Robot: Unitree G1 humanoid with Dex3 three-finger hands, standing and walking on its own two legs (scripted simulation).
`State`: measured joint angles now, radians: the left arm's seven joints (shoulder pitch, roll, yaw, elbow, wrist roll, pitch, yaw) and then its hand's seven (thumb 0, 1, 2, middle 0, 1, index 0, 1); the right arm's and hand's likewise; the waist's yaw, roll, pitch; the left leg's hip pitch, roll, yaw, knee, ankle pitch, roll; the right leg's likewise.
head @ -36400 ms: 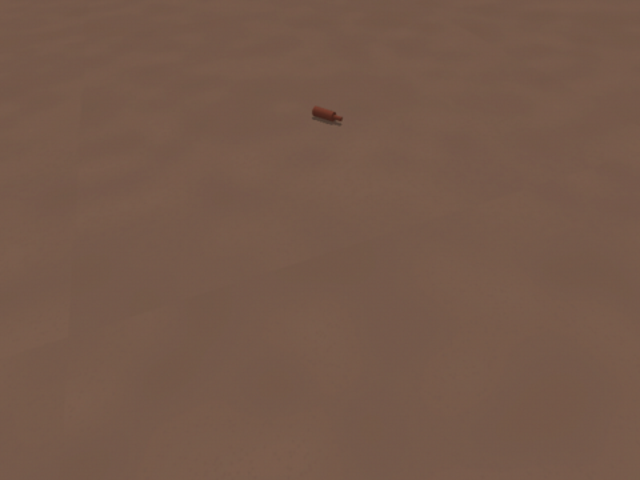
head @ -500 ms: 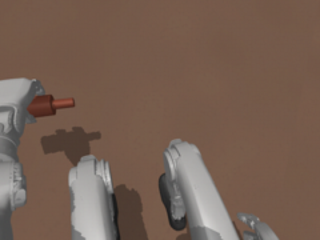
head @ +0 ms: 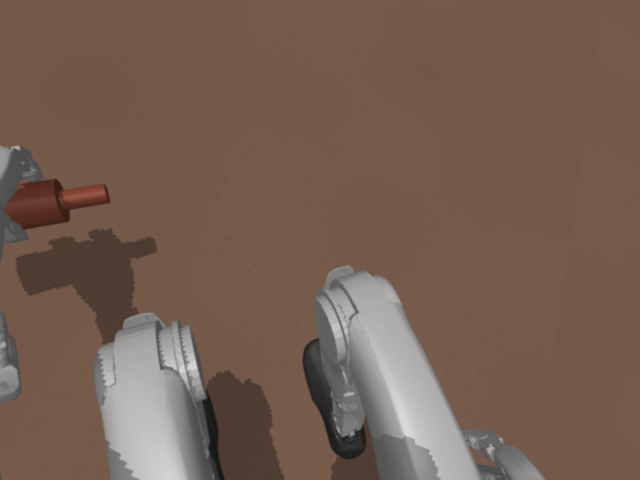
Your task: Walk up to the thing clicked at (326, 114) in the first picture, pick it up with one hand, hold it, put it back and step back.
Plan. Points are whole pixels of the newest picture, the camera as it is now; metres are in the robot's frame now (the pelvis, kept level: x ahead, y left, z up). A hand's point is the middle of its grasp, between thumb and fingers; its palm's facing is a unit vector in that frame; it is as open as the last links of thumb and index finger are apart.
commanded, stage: lower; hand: left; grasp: from above
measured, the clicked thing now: (24, 206) +0.48 +0.30 -0.21
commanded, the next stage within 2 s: rest in 0.36 s
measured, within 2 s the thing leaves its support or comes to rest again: rests again in 1.38 s
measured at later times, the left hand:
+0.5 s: hand (23, 220) +0.47 +0.31 -0.23, palm faces -0.48 -0.07 -0.88, open 8.6 cm
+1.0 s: hand (40, 221) +0.48 +0.30 -0.27, palm faces -0.49 -0.10 -0.87, open 8.6 cm
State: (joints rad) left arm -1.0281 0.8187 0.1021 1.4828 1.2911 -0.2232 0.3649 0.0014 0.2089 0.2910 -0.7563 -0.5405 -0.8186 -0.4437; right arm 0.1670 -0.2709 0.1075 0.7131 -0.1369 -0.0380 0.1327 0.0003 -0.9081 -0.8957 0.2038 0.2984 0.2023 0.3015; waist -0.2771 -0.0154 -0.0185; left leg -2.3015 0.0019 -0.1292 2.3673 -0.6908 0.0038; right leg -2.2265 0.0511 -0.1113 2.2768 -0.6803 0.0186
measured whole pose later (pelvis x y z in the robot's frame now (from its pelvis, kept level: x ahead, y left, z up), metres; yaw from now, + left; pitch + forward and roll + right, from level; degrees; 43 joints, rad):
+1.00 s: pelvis +0.00 +0.01 -0.03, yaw -5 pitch +31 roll -13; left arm -1.05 0.99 0.13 1.61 1.31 -0.27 0.47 0.00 0.20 0.32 -0.78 -0.49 -0.84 -0.40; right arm 0.12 -0.31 0.25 0.65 -0.20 -0.10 0.16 0.00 -0.91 -0.89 0.20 0.30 0.20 0.30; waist -0.35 -0.11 0.13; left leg -2.36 0.01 -0.21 2.52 -0.72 0.01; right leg -2.26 0.07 -0.18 2.36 -0.68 0.03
